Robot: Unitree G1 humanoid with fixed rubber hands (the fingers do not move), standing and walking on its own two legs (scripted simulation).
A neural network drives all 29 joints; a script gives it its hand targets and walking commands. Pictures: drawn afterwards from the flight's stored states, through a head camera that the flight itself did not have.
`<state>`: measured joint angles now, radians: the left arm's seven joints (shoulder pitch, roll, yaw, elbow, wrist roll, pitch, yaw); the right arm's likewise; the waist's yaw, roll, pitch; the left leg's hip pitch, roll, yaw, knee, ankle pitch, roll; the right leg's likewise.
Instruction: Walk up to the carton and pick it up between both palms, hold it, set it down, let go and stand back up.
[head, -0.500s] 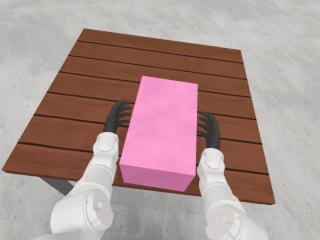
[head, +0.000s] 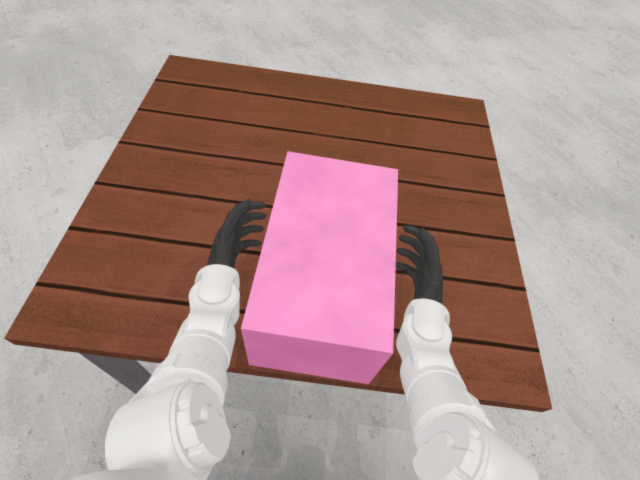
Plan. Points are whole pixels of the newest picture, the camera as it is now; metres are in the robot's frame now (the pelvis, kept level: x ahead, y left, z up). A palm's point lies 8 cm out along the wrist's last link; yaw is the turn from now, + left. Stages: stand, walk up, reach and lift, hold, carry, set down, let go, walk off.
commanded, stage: reach and lift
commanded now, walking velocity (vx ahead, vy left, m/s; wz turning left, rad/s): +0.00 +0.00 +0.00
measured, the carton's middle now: (326, 263) +0.44 +0.01 -0.05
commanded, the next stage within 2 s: none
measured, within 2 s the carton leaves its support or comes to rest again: leaves its support in 1.02 s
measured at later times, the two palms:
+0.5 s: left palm (226, 257) +0.40 +0.15 +0.01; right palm (425, 290) +0.37 -0.12 +0.01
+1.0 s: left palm (224, 270) +0.38 +0.15 +0.01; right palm (429, 297) +0.36 -0.12 +0.01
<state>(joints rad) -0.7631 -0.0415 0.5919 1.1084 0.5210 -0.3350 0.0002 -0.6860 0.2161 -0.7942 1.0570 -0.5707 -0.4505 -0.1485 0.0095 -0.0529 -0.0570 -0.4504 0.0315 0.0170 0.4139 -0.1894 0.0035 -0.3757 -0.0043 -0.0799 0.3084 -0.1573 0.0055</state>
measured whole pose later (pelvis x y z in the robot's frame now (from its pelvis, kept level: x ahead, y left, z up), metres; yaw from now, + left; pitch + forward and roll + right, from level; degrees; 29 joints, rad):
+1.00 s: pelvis +0.00 -0.01 +0.00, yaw +0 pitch +12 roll -2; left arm -0.69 0.01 0.38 1.17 0.30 -0.34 0.06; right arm -0.62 0.16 -0.50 1.13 -0.35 -0.46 -0.22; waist 0.01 -0.03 -0.10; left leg -0.41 0.05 0.02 0.36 -0.16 -0.01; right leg -0.33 0.01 -0.09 0.25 -0.13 -0.01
